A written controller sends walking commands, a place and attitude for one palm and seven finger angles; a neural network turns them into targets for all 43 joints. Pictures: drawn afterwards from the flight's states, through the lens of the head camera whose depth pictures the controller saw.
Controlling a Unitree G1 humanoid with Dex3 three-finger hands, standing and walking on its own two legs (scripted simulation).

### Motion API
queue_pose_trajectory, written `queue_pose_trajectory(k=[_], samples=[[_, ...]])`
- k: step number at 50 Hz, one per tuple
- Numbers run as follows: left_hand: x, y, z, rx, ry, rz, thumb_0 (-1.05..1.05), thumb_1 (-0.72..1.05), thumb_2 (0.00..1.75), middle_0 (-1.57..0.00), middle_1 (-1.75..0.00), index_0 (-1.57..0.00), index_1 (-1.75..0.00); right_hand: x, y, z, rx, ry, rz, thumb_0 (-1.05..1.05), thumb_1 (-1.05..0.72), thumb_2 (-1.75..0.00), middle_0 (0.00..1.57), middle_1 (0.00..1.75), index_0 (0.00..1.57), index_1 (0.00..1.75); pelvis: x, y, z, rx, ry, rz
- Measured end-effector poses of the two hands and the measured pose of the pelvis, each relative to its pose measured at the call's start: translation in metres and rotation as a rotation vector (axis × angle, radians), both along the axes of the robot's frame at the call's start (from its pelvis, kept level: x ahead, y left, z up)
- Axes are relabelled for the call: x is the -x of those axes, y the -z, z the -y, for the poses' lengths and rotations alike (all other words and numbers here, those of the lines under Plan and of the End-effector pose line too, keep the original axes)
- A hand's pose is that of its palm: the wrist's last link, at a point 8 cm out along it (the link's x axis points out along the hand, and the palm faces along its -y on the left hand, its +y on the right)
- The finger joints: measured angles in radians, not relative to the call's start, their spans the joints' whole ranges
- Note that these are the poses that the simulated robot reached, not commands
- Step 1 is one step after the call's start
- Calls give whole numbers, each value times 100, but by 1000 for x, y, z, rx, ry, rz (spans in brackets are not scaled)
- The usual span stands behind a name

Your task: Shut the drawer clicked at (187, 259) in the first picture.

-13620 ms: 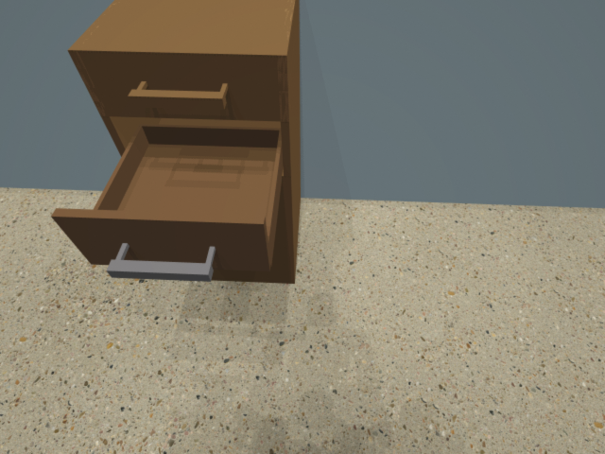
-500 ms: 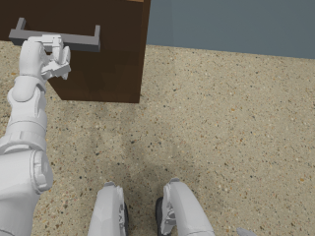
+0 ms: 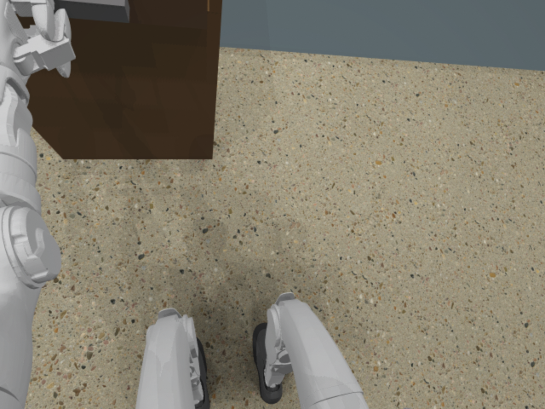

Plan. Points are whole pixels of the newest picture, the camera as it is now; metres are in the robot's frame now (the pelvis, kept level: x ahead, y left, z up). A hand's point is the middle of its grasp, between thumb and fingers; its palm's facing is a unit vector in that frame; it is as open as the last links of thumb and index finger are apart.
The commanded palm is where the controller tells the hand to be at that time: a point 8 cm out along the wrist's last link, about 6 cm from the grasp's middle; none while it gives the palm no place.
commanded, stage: push the drawer shut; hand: left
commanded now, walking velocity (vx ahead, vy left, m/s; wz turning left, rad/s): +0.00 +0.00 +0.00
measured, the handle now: out of the picture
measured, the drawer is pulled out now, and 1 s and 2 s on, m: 0.04 0.00 0.00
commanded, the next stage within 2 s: pull the fist back off the drawer in 0.48 s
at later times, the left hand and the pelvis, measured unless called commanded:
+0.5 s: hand (57, 8) +0.62 +0.20 +0.05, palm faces -0.02 -1.00 -0.06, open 3.1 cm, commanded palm +0.66 +0.19 +0.06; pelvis +0.00 +0.00 -0.02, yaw -2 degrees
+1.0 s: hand (59, 11) +0.62 +0.20 +0.05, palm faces -0.01 -1.00 -0.02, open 3.1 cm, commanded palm +0.60 +0.20 +0.06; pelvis +0.00 +0.01 +0.00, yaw -3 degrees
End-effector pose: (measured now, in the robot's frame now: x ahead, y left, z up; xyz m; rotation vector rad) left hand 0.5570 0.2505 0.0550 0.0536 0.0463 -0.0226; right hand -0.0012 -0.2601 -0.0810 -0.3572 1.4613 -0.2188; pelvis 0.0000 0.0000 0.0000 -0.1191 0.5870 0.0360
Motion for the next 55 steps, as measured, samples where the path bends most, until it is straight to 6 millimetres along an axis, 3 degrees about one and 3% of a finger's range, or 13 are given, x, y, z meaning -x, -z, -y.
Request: queue_pose_trajectory(k=[18, 31, 43, 49, 55], samples=[[-44, 1, 0, -2, -4, -3, 1, 67, 91, -140, -160, -139, -160, 34, 0, -11, 10, 64, -103, 0, -90, -90, 20, 30, 20, 30, 0, 12, 1, 19, 13, -54], [-49, -1, -10, -9, -1, -7, 1, 56, 88, -140, -160, -141, -160, 50, -3, -19, 30, 78, -117, 0, -90, -90, 20, 30, 20, 30, 7, 17, -1, 35, 13, -63], [-47, 1, -9, 15, 5, -5, 2, 60, 84, -140, -160, -140, -160, 59, -9, -30, 23, 95, -122, 0, -90, -90, 20, 30, 20, 30, 10, 14, -10, 42, 22, -55], [-43, 2, -5, 29, -5, -2, 2, 67, 84, -140, -160, -140, -160, 54, -12, -36, -7, 112, -124, 0, -90, -90, 20, 30, 20, 30, 4, 6, -13, 34, 28, -48], [-33, -2, -8, 17, -21, -2, 1, 80, 87, -140, -160, -139, -160, 36, -16, -36, -44, 113, -106, 0, -90, -90, 20, 30, 20, 30, -9, -7, -14, 20, 32, -34]])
